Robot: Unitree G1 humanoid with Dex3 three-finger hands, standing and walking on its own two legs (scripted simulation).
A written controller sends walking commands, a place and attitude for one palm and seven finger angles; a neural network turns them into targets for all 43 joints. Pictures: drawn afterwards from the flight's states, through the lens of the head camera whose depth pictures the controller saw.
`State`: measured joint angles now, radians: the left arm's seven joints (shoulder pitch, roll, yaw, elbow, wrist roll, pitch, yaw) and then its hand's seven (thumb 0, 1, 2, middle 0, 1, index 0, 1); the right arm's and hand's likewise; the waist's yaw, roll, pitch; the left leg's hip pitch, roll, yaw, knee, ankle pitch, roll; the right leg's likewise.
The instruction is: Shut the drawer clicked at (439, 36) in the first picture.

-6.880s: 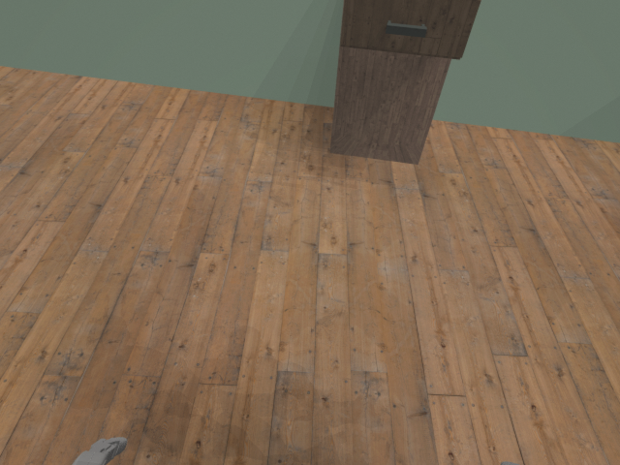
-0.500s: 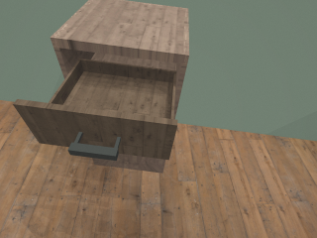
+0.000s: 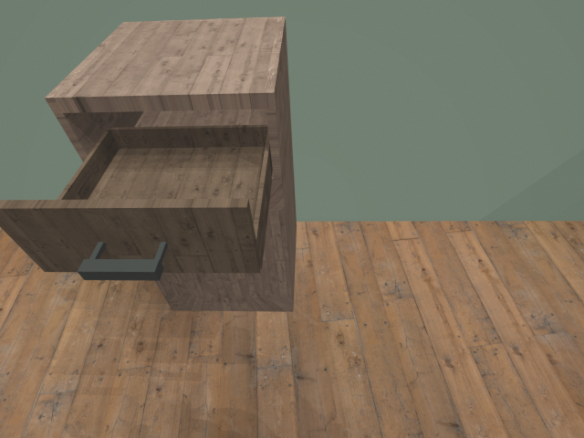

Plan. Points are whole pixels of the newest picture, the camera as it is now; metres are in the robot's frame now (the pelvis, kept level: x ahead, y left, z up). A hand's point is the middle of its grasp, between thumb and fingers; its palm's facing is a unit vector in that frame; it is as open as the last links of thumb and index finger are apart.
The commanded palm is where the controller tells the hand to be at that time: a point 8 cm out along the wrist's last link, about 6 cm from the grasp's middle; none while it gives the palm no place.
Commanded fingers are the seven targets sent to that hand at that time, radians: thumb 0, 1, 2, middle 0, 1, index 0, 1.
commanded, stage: come to a stop and stand still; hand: left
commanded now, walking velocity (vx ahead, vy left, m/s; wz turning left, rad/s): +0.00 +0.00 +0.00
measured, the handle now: (126, 258) +0.39 +0.31 +0.00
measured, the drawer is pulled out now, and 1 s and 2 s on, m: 0.28 0.28 0.28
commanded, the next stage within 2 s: look again from close up in 1.66 s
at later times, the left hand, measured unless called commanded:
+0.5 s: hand out of the picture -0.05 +0.14 -0.18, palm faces +0.09 -0.98 -0.17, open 7.3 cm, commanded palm none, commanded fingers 0.00 0.90 0.90 -0.20 -0.30 -0.20 -0.30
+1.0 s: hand out of the picture -0.04 +0.17 -0.18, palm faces +0.06 -0.98 -0.17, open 7.3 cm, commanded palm none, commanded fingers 0.00 0.90 0.90 -0.20 -0.30 -0.20 -0.30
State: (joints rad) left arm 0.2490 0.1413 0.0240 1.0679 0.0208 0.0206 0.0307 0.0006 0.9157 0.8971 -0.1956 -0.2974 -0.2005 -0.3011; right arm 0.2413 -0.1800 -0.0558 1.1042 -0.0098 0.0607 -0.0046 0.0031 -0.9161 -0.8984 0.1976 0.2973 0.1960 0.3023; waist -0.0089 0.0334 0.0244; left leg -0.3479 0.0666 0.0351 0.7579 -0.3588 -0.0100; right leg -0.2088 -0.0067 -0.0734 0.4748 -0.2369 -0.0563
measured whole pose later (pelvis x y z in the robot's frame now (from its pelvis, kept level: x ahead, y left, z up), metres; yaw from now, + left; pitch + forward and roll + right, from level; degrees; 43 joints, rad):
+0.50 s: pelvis -0.03 -0.02 +0.00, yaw +1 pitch -2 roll +0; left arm 0.28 0.13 0.02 1.15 0.00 0.01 0.03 0.00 0.92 0.90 -0.20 -0.30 -0.20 -0.30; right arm 0.31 -0.11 -0.01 1.15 -0.01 0.02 -0.03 0.00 -0.91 -0.90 0.20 0.30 0.20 0.30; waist 0.01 0.00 0.02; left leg -0.12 0.06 0.03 0.40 -0.25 -0.04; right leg -0.21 0.05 -0.12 0.35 -0.13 -0.08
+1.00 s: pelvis -0.03 +0.01 +0.00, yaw +0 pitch -1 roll +0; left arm 0.30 0.13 0.01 1.15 0.01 -0.01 0.03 0.00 0.92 0.90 -0.20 -0.30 -0.20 -0.30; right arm 0.37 -0.09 0.00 1.16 -0.01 -0.01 -0.03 0.00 -0.91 -0.90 0.20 0.30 0.20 0.30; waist 0.00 -0.01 0.02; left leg -0.11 0.01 0.06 0.38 -0.25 0.00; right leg -0.23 0.01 -0.08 0.38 -0.14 -0.04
